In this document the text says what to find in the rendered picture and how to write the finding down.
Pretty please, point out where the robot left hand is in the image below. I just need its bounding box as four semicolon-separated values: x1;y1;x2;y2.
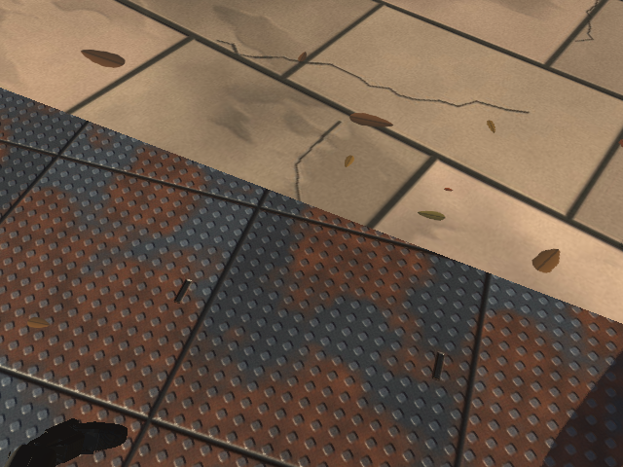
4;418;128;467

